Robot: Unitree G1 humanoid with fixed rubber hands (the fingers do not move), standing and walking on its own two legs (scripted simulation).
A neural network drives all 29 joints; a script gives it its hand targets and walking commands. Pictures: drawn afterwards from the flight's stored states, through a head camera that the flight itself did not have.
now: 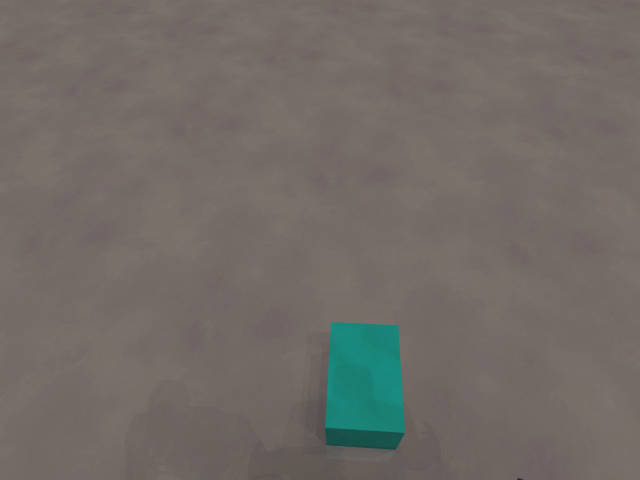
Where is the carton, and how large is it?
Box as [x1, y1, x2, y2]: [325, 322, 404, 449]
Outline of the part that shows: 331,322 325,420 326,444 395,449 404,433 397,325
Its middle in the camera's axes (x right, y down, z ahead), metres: +0.12 +0.41 +1.14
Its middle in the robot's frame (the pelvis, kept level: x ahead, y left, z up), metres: +0.47 -0.07 -0.68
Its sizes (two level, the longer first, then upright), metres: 0.295 0.199 0.193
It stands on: the floor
